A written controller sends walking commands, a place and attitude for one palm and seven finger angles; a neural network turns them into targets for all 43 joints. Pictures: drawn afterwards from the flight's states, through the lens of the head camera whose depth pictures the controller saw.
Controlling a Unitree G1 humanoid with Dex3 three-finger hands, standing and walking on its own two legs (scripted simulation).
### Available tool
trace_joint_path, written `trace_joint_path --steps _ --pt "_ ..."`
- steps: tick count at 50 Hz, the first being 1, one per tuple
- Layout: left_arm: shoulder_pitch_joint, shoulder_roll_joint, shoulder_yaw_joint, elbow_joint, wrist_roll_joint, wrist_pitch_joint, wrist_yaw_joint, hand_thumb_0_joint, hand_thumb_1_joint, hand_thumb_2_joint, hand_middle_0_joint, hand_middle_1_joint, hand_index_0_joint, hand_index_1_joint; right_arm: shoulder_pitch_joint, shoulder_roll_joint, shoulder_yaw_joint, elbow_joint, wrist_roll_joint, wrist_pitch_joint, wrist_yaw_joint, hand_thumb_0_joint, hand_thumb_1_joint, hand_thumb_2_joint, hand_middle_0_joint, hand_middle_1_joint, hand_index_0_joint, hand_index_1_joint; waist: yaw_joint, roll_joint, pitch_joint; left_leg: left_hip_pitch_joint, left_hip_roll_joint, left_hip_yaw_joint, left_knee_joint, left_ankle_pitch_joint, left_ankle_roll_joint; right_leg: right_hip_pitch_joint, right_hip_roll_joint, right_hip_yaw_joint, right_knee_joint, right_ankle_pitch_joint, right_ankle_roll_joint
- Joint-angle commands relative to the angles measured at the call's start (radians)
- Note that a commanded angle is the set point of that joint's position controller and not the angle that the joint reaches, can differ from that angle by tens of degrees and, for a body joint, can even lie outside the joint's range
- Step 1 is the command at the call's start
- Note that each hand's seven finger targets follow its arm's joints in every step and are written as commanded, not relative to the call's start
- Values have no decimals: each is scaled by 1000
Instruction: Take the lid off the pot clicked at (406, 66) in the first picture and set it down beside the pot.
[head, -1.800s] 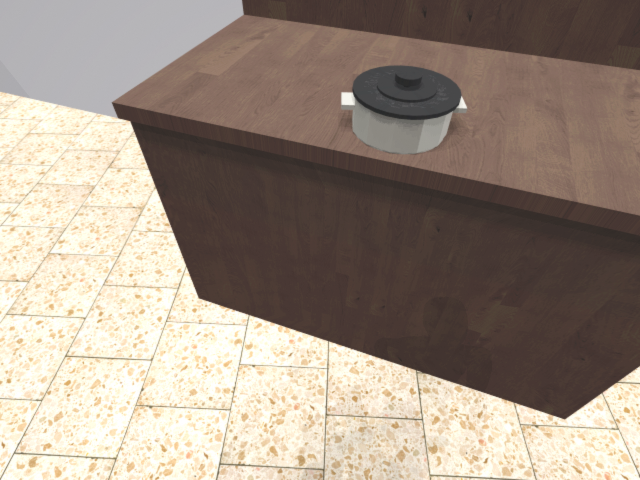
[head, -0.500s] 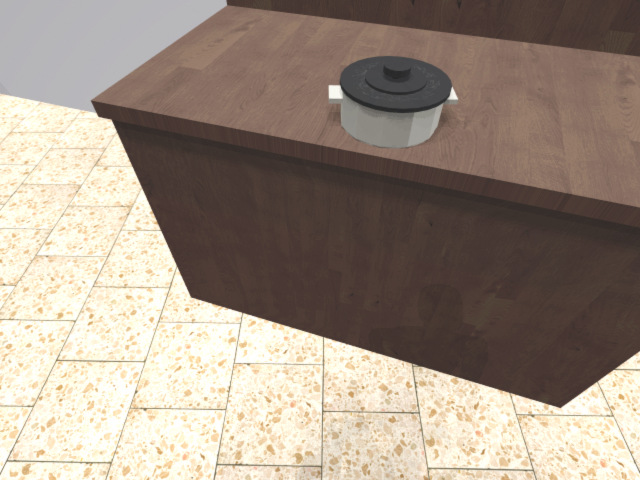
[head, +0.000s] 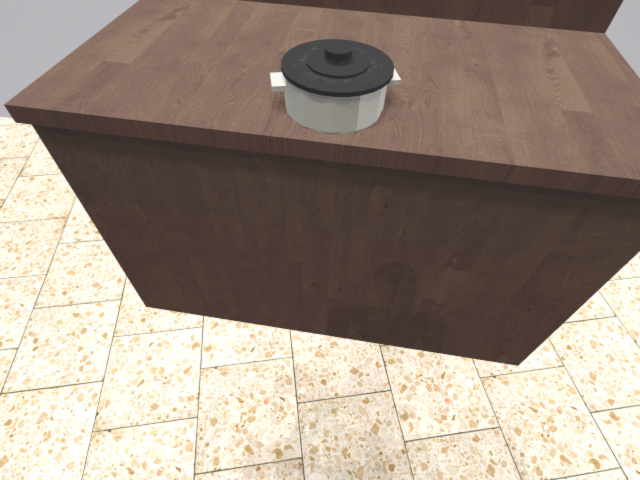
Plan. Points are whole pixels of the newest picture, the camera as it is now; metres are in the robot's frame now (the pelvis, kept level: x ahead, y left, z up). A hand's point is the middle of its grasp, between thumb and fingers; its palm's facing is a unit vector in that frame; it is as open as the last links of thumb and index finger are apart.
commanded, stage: take the last steps up to it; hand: left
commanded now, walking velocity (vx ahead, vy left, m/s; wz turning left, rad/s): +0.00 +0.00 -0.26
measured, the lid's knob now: (338, 51) +0.77 +0.02 +0.16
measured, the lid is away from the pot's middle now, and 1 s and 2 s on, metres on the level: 0.00 0.00 0.00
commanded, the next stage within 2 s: come to a stop and stand still in 0.80 s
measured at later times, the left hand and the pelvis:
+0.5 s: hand out of the picture +0.05 +0.13 -0.17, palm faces +0.00 -0.99 -0.14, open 7.4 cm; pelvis +0.09 -0.03 +0.00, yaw -6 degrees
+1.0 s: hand (279, 340) +0.36 +0.09 -0.16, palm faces -0.12 -0.96 -0.24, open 7.3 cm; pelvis +0.24 -0.08 -0.01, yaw -7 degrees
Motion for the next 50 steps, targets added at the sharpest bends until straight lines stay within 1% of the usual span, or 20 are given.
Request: trace_joint_path --steps 1,4,7,8,9,10,11,15,21,25,26,28,29,32,36,43,46,47,48,50 --pt "25 41 8 -62 -1 -10 -7 0 900 900 -200 -300 -200 -300 5 -156 -29 -58 -9 -13 -7 0 -900 -900 200 300 200 300 8 167 25 27 263 -155 -241 303 142 -58 -78 -50 28 -16 6" --pt "38 27 -1 -63 -3 -21 -10 0 900 900 -200 -300 -200 -300 46 -177 -36 -39 -14 -7 -2 0 -900 -900 200 300 200 300 -9 198 -25 74 259 -125 -175 295 127 56 -67 -117 -197 -11 -2" --pt "137 55 7 -30 11 -37 -20 0 900 900 -200 -300 -200 -300 65 -176 -43 -25 -8 -3 8 0 -900 -900 200 300 200 300 34 48 -43 -70 191 -67 -25 -120 61 286 -32 -147 -459 105 -25" --pt "191 132 21 -16 19 -51 -12 0 900 900 -200 -300 -200 -300 61 -118 -31 -45 5 -5 14 0 -900 -900 200 300 200 300 60 -174 -42 -277 86 23 202 -259 9 419 -194 119 -589 -28 -93" --pt "265 213 37 -2 9 -52 2 0 900 900 -200 -300 -200 -300 -39 -81 -16 -99 5 -6 23 0 -900 -900 200 300 200 300 110 -345 12 -478 -8 -4 446 -383 -16 432 -373 441 -720 -66 -206" --pt "285 189 31 5 -1 -55 13 0 900 900 -200 -300 -200 -300 -93 -105 -23 -113 -2 -3 28 0 -900 -900 200 300 200 300 110 -191 64 -507 21 -117 570 -319 -1 369 -402 439 -756 -155 -254" --pt "234 159 33 1 0 -67 18 0 900 900 -200 -300 -200 -300 -80 -103 -26 -100 -2 -7 33 0 -900 -900 200 300 200 300 76 -232 70 -525 43 -154 612 -224 9 355 -345 393 -752 -167 -244" --pt "137 96 11 -9 3 -102 18 0 900 900 -200 -300 -200 -300 -8 -65 -24 -49 -2 -18 46 0 -900 -900 200 300 200 300 -7 -59 36 -365 55 -123 504 -70 -15 261 -269 167 -699 135 -228" --pt "212 111 11 44 8 -111 11 0 900 900 -200 -300 -200 -300 -49 -36 -19 -64 9 -37 49 0 -900 -900 200 300 200 300 18 -69 52 -287 33 -100 254 -33 -7 279 -279 137 -696 202 -230" --pt "194 97 9 67 4 -104 4 0 900 900 -200 -300 -200 -300 62 -35 -17 -21 9 -60 37 0 -900 -900 200 300 200 300 -35 -49 48 -23 -26 -43 25 77 3 185 -213 57 -559 224 -170" --pt "192 70 4 68 -1 -102 1 0 900 900 -200 -300 -200 -300 149 -59 -19 8 5 -68 27 0 -900 -900 200 300 200 300 -69 11 24 110 -25 -71 -35 68 15 127 -165 21 -418 269 -150" --pt "211 -9 -12 34 -8 -105 -9 0 900 900 -200 -300 -200 -300 347 -222 -53 44 -12 -72 10 0 -900 -900 200 300 200 300 -106 397 -72 331 366 -635 -292 -23 171 -179 11 -137 121 -141 -64" --pt "163 22 -9 14 4 -103 -6 0 900 900 -200 -300 -200 -300 341 -214 -44 39 -7 -56 5 0 -900 -900 200 300 200 300 -108 270 -35 271 403 -687 -325 -66 227 -228 -29 -53 268 -147 -77" --pt "102 10 -3 23 11 -94 -16 0 900 900 -200 -300 -200 -300 184 -85 -9 6 -2 -69 4 0 -900 -900 200 300 200 300 -40 117 98 4 301 -493 -375 -64 196 -224 -121 -21 342 51 -62" --pt "140 -29 -12 24 4 -69 -22 0 900 900 -200 -300 -200 -300 158 -76 0 15 7 -90 -1 0 -900 -900 200 300 200 300 14 103 24 18 212 -230 -338 335 163 -143 -129 -66 204 149 -17" --pt "-6 -18 -14 -42 1 -72 -22 0 900 900 -200 -300 -200 -300 190 -109 -17 42 -4 -67 6 0 -900 -900 200 300 200 300 -26 150 30 27 209 -183 -273 318 164 -2 -109 -153 -208 148 -9" --pt "120 20 -3 0 6 -85 -14 0 900 900 -200 -300 -200 -300 175 -88 -11 51 0 -49 8 0 -900 -900 200 300 200 300 38 39 -19 -63 125 -138 -90 166 85 272 -77 -166 -414 284 -4" --pt "189 81 5 26 10 -99 1 0 900 900 -200 -300 -200 -300 194 -45 -1 57 9 -49 11 0 -900 -900 200 300 200 300 63 -99 -74 -169 58 -95 73 24 33 433 -193 -25 -443 444 -27" --pt "217 163 15 30 5 -105 14 0 900 900 -200 -300 -200 -300 233 5 7 42 17 -39 11 0 -900 -900 200 300 200 300 44 -301 -138 -239 -31 -53 241 -268 -17 474 -419 218 -533 680 -102" --pt "131 149 -4 6 -5 -89 27 0 900 900 -200 -300 -200 -300 216 -7 -2 46 21 -7 -5 0 -900 -900 200 300 200 300 14 -118 -92 -144 -4 -132 363 -322 -26 299 -439 159 -559 893 -188"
